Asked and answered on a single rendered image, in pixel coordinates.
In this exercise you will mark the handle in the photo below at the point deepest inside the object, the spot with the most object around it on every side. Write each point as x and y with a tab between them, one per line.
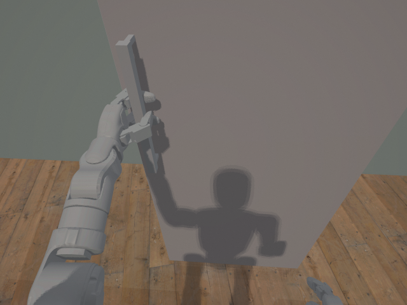
130	75

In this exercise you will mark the robot left hand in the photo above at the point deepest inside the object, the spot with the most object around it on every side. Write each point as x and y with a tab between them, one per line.
114	123

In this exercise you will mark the robot left upper arm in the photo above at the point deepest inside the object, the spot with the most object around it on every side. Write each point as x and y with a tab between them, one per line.
69	283

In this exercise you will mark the robot right hand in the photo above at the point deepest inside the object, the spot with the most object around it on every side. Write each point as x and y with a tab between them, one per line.
324	292

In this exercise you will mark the left robot forearm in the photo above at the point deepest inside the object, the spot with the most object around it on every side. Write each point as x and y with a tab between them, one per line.
80	233

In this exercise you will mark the fridge door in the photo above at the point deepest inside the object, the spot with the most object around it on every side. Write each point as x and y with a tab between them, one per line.
270	111

